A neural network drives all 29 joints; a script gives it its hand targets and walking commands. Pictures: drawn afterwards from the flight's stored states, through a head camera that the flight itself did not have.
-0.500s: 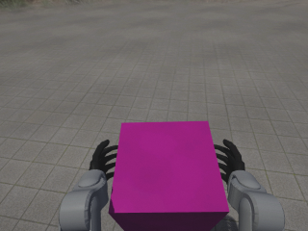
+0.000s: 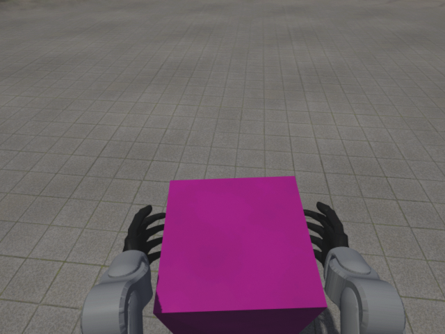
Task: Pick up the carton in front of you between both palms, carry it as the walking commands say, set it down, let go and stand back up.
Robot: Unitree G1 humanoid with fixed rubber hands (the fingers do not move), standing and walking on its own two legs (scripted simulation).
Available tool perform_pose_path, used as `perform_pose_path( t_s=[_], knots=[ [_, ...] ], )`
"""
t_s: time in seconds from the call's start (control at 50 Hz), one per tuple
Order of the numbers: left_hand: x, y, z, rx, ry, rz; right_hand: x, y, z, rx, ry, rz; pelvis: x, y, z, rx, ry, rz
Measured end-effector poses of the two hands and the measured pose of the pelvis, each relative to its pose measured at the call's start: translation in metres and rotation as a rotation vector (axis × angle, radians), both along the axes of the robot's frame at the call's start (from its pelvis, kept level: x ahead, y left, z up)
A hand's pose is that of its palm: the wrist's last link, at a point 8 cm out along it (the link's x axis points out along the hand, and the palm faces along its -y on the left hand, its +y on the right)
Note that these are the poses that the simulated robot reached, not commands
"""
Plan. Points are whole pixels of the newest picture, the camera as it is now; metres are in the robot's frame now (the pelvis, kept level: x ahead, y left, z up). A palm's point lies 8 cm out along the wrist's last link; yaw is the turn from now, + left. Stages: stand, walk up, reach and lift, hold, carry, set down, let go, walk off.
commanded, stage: carry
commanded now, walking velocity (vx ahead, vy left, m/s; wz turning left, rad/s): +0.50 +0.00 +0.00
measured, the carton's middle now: (235, 264) +0.24 +0.00 +0.02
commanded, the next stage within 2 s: none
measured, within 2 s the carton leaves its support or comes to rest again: neither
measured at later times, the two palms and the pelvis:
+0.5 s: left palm (171, 130) +0.56 +0.14 +0.10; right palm (291, 128) +0.57 -0.16 +0.10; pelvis +0.34 -0.01 -0.01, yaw +1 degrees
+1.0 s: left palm (180, 83) +0.82 +0.15 +0.10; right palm (274, 84) +0.82 -0.15 +0.09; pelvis +0.60 +0.00 -0.01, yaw +0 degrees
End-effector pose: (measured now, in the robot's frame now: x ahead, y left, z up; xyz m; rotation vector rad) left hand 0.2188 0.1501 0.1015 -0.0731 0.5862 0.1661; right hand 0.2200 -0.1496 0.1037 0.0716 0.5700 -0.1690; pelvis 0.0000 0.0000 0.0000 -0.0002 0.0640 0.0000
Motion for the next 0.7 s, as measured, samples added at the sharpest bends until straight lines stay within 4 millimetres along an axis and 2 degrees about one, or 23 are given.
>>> perform_pose_path(
  t_s=[0.1, 0.2, 0.3, 0.38, 0.44, 0.5, 0.58, 0.64, 0.7],
  knots=[
    [0.081, -0.024, -0.006, 0.027, -0.029, 0.006, 0.086, -0.023, -0.014, 0.037, -0.029, 0.011, 0.077, -0.023, -0.021, -0.014, 0.002, 0.016],
    [0.133, -0.029, -0.01, 0.026, 0.071, 0.047, 0.151, -0.028, -0.018, 0.04, 0.071, 0.048, 0.133, -0.036, -0.005, 0.012, 0.017, 0.041],
    [0.186, -0.024, 0.004, 0.023, 0.065, 0.083, 0.212, -0.022, -0.006, 0.043, 0.065, 0.079, 0.193, -0.037, 0.008, 0.028, 0.016, 0.035],
    [0.244, -0.02, 0.014, 0.017, 0.02, 0.067, 0.264, -0.02, 0.005, 0.035, 0.019, 0.064, 0.247, -0.031, 0.01, 0.033, 0.011, 0.022],
    [0.292, -0.016, 0.011, 0.014, 0.002, 0.04, 0.305, -0.015, 0.004, 0.035, 0.002, 0.044, 0.293, -0.021, 0.004, 0.028, 0.006, 0.021],
    [0.342, -0.006, -0.004, 0.004, 0.014, 0.02, 0.35, -0.006, -0.008, 0.022, 0.013, 0.025, 0.343, -0.009, -0.009, 0.015, 0.001, 0.019],
    [0.413, 0.014, -0.037, -0.018, 0.04, 0.007, 0.416, 0.015, -0.034, -0.002, 0.042, 0.013, 0.41, 0.012, -0.032, 0.019, -0.012, 0.0],
    [0.451, 0.022, -0.051, -0.03, 0.124, -0.006, 0.451, 0.023, -0.045, -0.025, 0.125, 0.005, 0.439, 0.021, -0.024, 0.011, -0.002, -0.013],
    [0.479, 0.021, -0.051, -0.042, 0.162, -0.029, 0.474, 0.022, -0.039, -0.041, 0.163, -0.019, 0.463, 0.025, -0.009, -0.003, 0.005, -0.029]
  ],
)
